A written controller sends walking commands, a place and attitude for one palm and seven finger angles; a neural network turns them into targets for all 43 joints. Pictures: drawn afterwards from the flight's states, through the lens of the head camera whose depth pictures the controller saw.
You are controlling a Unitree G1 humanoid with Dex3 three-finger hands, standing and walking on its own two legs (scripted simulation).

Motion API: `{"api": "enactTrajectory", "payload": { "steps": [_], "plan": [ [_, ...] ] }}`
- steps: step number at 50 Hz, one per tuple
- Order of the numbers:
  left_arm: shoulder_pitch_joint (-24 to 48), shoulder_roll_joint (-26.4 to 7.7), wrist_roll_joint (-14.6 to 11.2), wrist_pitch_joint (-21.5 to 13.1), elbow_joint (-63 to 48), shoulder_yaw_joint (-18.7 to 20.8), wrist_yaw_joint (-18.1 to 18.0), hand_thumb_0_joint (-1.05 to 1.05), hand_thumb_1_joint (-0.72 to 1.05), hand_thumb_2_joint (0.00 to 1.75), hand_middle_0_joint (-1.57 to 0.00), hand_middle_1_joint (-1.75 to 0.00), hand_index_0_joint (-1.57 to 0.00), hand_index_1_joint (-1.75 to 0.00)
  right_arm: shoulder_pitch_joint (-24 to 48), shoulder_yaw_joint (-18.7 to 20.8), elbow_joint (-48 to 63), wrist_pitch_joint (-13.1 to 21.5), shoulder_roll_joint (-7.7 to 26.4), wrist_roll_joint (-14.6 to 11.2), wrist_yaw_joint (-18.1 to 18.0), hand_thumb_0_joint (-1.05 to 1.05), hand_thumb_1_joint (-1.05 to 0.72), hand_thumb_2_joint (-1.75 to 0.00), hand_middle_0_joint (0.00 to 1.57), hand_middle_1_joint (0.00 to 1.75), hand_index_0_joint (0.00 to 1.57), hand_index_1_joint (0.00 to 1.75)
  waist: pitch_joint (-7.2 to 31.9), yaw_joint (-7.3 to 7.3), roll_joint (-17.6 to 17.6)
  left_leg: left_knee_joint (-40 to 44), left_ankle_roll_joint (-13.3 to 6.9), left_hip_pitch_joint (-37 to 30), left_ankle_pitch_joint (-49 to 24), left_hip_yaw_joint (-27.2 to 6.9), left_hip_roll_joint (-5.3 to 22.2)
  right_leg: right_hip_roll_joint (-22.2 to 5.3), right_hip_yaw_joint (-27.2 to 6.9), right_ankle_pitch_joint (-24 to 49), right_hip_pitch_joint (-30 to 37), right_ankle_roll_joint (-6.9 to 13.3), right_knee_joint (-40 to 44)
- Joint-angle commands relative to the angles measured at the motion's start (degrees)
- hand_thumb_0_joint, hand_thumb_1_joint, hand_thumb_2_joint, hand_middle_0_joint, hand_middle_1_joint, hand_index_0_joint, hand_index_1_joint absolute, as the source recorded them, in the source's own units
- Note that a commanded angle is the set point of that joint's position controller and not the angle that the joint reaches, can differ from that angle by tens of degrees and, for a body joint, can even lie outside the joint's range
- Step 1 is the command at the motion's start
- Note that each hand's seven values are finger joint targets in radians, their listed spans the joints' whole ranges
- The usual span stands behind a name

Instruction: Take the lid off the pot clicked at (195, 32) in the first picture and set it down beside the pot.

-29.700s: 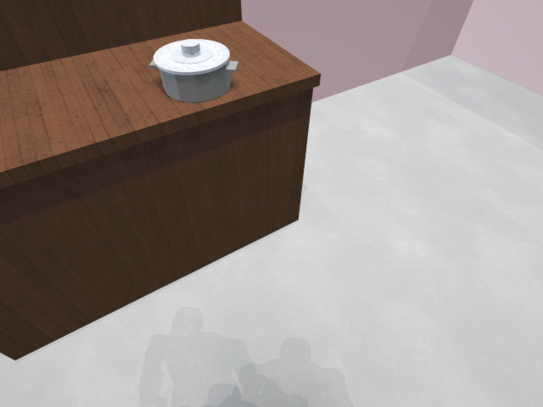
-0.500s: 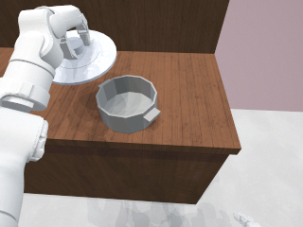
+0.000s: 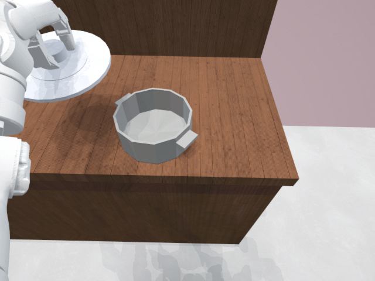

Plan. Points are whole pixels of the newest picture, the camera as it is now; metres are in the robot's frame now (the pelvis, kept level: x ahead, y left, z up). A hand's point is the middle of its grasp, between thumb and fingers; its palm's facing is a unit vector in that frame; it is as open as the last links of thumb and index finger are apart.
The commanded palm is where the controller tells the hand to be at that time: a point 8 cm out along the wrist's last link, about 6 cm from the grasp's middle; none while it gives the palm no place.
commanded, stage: move the lid sideways beside the pot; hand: left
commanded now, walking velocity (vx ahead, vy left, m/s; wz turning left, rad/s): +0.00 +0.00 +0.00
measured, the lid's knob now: (52, 51) +0.50 +0.26 +0.23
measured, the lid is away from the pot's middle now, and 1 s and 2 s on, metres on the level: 0.18 0.25 0.24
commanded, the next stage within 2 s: lower the lid onto the table in 0.68 s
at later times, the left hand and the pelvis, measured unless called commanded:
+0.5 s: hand (3, 60) +0.44 +0.31 +0.25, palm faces -0.27 -0.12 -0.95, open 8.0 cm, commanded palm +0.46 +0.30 +0.32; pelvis -0.01 +0.00 +0.00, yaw +1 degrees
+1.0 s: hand (7, 59) +0.46 +0.32 +0.24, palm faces -0.30 -0.15 -0.94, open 8.0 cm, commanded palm +0.46 +0.31 +0.31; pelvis +0.00 +0.01 +0.00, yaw +1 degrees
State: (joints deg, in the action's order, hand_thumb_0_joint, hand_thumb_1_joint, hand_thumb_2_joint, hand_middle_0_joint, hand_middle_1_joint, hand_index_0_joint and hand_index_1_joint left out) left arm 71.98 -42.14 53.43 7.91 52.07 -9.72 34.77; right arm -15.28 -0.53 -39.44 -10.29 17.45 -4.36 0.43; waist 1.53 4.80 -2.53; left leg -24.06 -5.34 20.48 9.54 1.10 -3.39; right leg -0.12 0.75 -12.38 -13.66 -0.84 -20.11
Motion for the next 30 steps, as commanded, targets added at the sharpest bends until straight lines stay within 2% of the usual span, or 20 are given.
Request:
{"api": "enactTrajectory", "payload": {
  "steps": [1, 2, 5, 6, 8, 9, 11, 12, 15, 16, 17, 18, 20, 21, 22, 23, 26, 27, 29, 30],
  "plan": [
    [36.7, -18.1, 0.7, -0.5, -17.5, 6.5, -3.2, 0.0, 0.63, 1.01, -0.8, -1.05, -0.78, -1.07, 1.4, 3.4, 6.7, 1.5, 9.3, 0.1, -0.5, 0.0, -0.9, -0.9, 0.2, 0.3, 0.2, 0.3, 28.8, -0.54, -4.3, -1.5, 1.1, -26.8, -26.6, -5.3, 1.4, 4.1, 1.1, 13.7, -2.8, 3.6, 1.1],
    [36.5, -16.4, 0.8, -0.5, -18.1, 5.6, -3.2, 0.0, 0.63, 1.01, -0.8, -1.05, -0.78, -1.07, 1.3, 3.6, 6.5, 1.5, 9.2, 0.1, -0.4, 0.0, -0.9, -0.9, 0.2, 0.3, 0.2, 0.3, 27.6, -0.23, -5.9, -2.3, 1.0, -27.9, -28.1, -5.4, 1.7, 4.3, 1.4, 13.1, -4.5, 3.6, 1.2],
    [32.1, -16.5, 0.3, -0.2, -17.2, 5.6, -3.2, 0.0, 0.63, 1.01, -0.8, -1.05, -0.78, -1.07, 0.5, 3.9, 6.2, 1.5, 9.8, -0.2, -0.1, 0.0, -0.9, -0.9, 0.2, 0.3, 0.2, 0.3, 25.7, -0.3, -7.2, -2.7, 2.2, -28.3, -31.0, -6.6, 1.9, 4.6, 2.0, 11.7, -6.6, 3.8, 1.8],
    [31.7, -17.1, 0.8, 0.2, -16.0, 6.4, -3.0, 0.0, 0.63, 1.01, -0.8, -1.05, -0.78, -1.07, 0.4, 3.5, 6.3, 1.3, 9.5, 0.0, -0.1, 0.0, -0.9, -0.9, 0.2, 0.3, 0.2, 0.3, 25.9, -0.36, -5.1, -2.1, 1.8, -27.4, -28.3, -6.3, 2.0, 4.7, 1.7, 10.7, -6.2, 3.5, 1.7],
    [27.6, -20.1, 0.5, 0.0, -9.7, 8.5, -2.8, 0.0, 0.63, 1.01, -0.8, -1.05, -0.78, -1.07, 0.3, 3.1, 6.2, 0.6, 9.8, -0.4, -0.4, 0.0, -0.9, -0.9, 0.2, 0.3, 0.2, 0.3, 22.5, -0.76, -0.1, -1.3, 0.8, -22.2, -20.9, -5.0, 1.5, 4.3, 2.0, 10.3, -4.3, 3.4, 1.6],
    [29.6, -21.3, 0.5, -0.2, -11.8, 8.8, -2.7, 0.0, 0.63, 1.01, -0.8, -1.05, -0.78, -1.07, 1.2, 2.9, 6.7, 0.4, 9.8, -0.5, -0.5, 0.0, -0.9, -0.9, 0.2, 0.3, 0.2, 0.3, 23.8, -1.07, -0.7, -0.9, 0.7, -21.6, -19.1, -4.7, 1.3, 4.1, 1.7, 10.5, -3.0, 3.5, 1.5],
    [37.1, -17.9, 0.2, -0.6, -20.8, 5.2, -2.7, 0.0, 0.63, 1.01, -0.8, -1.05, -0.78, -1.07, 1.9, 3.3, 7.0, 0.6, 9.4, -0.4, -0.4, 0.0, -0.9, -0.9, 0.2, 0.3, 0.2, 0.3, 28.2, -0.27, -5.3, -1.3, 1.4, -27.5, -24.9, -6.0, 1.8, 4.2, 1.8, 10.4, -4.7, 3.4, 1.3],
    [36.6, -14.7, 0.3, -0.4, -18.9, 3.3, -2.6, 0.0, 0.63, 1.01, -0.8, -1.05, -0.78, -1.07, 1.7, 3.4, 6.7, 0.9, 9.2, -0.5, -0.6, 0.0, -0.9, -0.9, 0.2, 0.3, 0.2, 0.3, 26.0, 0.34, -6.0, -2.2, 1.2, -28.6, -25.5, -6.3, 2.1, 4.5, 2.0, 8.9, -7.3, 3.5, 1.8],
    [33.6, -19.7, 0.2, -0.7, -13.0, 6.2, -2.7, 0.0, 0.63, 1.01, -0.8, -1.05, -0.78, -1.07, 0.3, 3.2, 5.1, 1.2, 10.4, -0.5, -1.1, 0.0, -0.9, -0.9, 0.2, 0.3, 0.2, 0.3, 22.8, 0.02, -5.4, -1.4, 1.8, -25.8, -21.9, -6.6, 1.9, 4.5, 2.5, 7.6, -7.5, 3.7, 2.9],
    [36.1, -20.9, 0.6, -1.0, -14.9, 7.1, -2.5, 0.0, 0.63, 1.01, -0.8, -1.05, -0.78, -1.07, 0.4, 2.9, 5.3, 1.2, 9.9, -0.2, -1.2, 0.0, -0.9, -0.9, 0.2, 0.3, 0.2, 0.3, 25.3, -0.26, -3.6, -0.5, 1.4, -26.0, -19.9, -6.3, 1.9, 4.6, 2.2, 7.4, -5.9, 3.4, 2.5],
    [33.8, -19.4, 0.6, -1.4, -10.3, 6.3, -2.4, 0.0, 0.63, 1.01, -0.8, -1.05, -0.78, -1.07, 0.5, 2.8, 5.3, 1.2, 9.5, -0.4, -1.5, 0.0, -0.9, -0.9, 0.2, 0.3, 0.2, 0.3, 22.8, 0.03, -2.2, -1.1, 0.7, -24.1, -17.1, -5.5, 1.6, 4.5, 2.3, 6.9, -6.1, 3.4, 2.5],
    [34.3, -21.3, 0.3, -1.9, -10.9, 7.5, -2.5, 0.0, 0.63, 1.01, -0.8, -1.05, -0.78, -1.07, 0.3, 2.7, 5.0, 0.9, 9.8, -0.5, -1.5, 0.0, -0.9, -0.9, 0.2, 0.3, 0.2, 0.3, 23.5, -0.33, -1.1, -0.5, 0.7, -23.4, -15.9, -5.5, 1.6, 4.2, 2.4, 7.3, -4.7, 3.4, 2.4],
    [35.3, -16.7, -0.4, -2.2, -9.4, 3.1, -2.3, 0.0, 0.63, 1.01, -0.8, -1.05, -0.78, -1.07, 0.5, 2.8, 4.5, 1.0, 9.9, -0.7, -1.6, 0.0, -0.9, -0.9, 0.2, 0.3, 0.2, 0.3, 21.3, 0.42, -3.7, -0.7, 1.1, -23.3, -16.3, -5.6, 1.5, 4.0, 2.7, 6.8, -6.8, 3.6, 2.7],
    [36.9, -18.3, 0.3, -2.2, -10.4, 4.2, -2.2, 0.0, 0.63, 1.01, -0.8, -1.05, -0.78, -1.07, 0.3, 2.8, 4.2, 1.0, 9.8, -0.3, -1.6, 0.0, -0.9, -0.9, 0.2, 0.3, 0.2, 0.3, 23.0, 0.19, -3.4, 0.1, 1.2, -24.2, -15.4, -5.6, 2.0, 4.2, 2.5, 6.0, -6.7, 3.3, 2.6],
    [36.7, -18.0, 0.7, -2.7, -9.0, 3.8, -2.3, 0.0, 0.63, 1.01, -0.8, -1.05, -0.78, -1.07, 0.2, 2.6, 4.4, 1.0, 9.7, -0.5, -1.7, 0.0, -0.9, -0.9, 0.2, 0.3, 0.2, 0.3, 21.7, 0.27, -3.3, -0.3, 1.0, -23.6, -13.8, -5.6, 1.8, 4.4, 2.7, 5.2, -7.0, 3.5, 2.7],
    [37.2, -21.8, 1.0, -3.3, -10.5, 6.6, -2.7, 0.0, 0.63, 1.01, -0.8, -1.05, -0.78, -1.07, 0.1, 2.6, 4.4, 1.0, 10.0, -0.4, -1.7, 0.0, -0.9, -0.9, 0.2, 0.3, 0.2, 0.3, 23.6, -0.18, -4.0, -0.2, 0.9, -24.0, -13.8, -5.5, 1.9, 4.2, 2.4, 5.4, -5.8, 3.6, 2.6],
    [38.4, -18.1, 0.7, -3.8, -8.1, 2.6, -2.4, 0.0, 0.63, 1.01, -0.8, -1.05, -0.78, -1.07, -0.3, 2.5, 3.4, 1.2, 9.8, -0.5, -2.0, 0.0, -0.9, -0.9, 0.2, 0.3, 0.2, 0.3, 21.9, 0.8, -4.9, 0.4, 1.2, -23.7, -12.4, -5.6, 2.1, 4.3, 2.6, 4.5, -7.6, 3.4, 2.8],
    [38.7, -18.4, 0.7, -4.2, -7.5, 3.2, -2.5, 0.0, 0.63, 1.01, -0.8, -1.05, -0.78, -1.07, -0.6, 2.5, 3.2, 1.3, 9.9, -0.6, -2.1, 0.0, -0.9, -0.9, 0.2, 0.3, 0.2, 0.3, 20.8, 0.8, -4.3, 0.0, 0.9, -23.2, -11.4, -5.6, 2.0, 4.4, 2.7, 4.3, -7.4, 3.5, 3.1],
    [38.2, -22.5, 1.3, -5.2, -8.0, 5.9, -2.8, 0.0, 0.63, 1.01, -0.8, -1.05, -0.78, -1.07, -0.8, 2.4, 3.6, 1.4, 10.2, -0.4, -2.2, 0.0, -0.9, -0.9, 0.2, 0.3, 0.2, 0.3, 23.3, 0.15, -6.0, -0.2, 0.8, -23.3, -12.6, -5.3, 1.8, 4.3, 2.4, 5.2, -5.9, 3.7, 2.9],
    [37.0, -22.4, 0.8, -5.5, -6.9, 5.6, -2.9, 0.0, 0.63, 1.01, -0.8, -1.05, -0.78, -1.07, -1.1, 2.5, 3.3, 1.7, 10.4, -0.5, -2.3, 0.0, -0.9, -0.9, 0.2, 0.3, 0.2, 0.3, 22.8, 0.34, -6.3, -0.8, 1.0, -23.3, -14.5, -5.5, 1.7, 4.0, 2.6, 6.1, -6.3, 3.9, 3.0]
  ]
}}
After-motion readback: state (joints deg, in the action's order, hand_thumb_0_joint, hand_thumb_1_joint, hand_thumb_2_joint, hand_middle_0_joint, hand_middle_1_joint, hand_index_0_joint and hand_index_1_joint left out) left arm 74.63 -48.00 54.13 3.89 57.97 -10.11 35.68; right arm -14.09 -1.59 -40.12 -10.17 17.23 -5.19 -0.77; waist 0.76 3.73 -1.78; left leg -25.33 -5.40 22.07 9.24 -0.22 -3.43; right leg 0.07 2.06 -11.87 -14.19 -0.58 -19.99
